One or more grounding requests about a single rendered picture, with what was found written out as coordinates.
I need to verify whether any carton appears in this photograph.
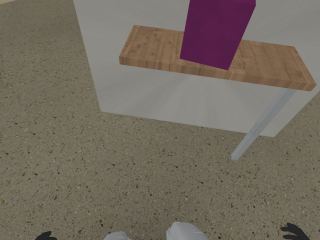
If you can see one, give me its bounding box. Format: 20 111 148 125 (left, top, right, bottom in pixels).
180 0 256 70

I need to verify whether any right robot hand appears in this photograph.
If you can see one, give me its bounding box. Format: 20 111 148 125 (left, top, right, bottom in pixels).
280 222 310 240

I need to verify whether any table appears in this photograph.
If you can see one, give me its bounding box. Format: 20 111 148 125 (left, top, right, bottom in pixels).
119 25 317 161

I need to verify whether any robot right thigh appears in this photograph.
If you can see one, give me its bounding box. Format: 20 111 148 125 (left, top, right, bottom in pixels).
166 222 209 240

